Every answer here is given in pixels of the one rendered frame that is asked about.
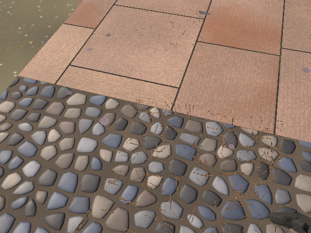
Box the robot right hand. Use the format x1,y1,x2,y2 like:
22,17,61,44
268,212,311,233

